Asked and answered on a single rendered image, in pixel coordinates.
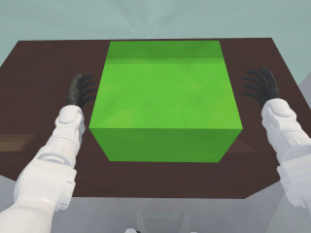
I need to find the robot right upper arm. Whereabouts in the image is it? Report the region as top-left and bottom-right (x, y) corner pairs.
(277, 154), (311, 218)

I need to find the pedestal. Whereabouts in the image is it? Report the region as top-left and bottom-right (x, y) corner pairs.
(0, 37), (311, 199)

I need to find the carton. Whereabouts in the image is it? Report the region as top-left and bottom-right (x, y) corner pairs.
(88, 40), (243, 163)

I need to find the robot left upper arm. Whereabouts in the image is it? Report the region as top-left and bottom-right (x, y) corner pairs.
(0, 158), (77, 233)

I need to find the robot right forearm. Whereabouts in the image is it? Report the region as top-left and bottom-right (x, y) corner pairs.
(261, 98), (311, 165)

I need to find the robot right hand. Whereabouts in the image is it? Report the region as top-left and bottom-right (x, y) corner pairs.
(242, 66), (280, 109)

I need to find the robot left hand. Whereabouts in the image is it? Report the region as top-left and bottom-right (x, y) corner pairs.
(65, 73), (96, 110)

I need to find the robot left forearm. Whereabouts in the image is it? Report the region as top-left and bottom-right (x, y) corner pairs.
(14, 105), (86, 203)

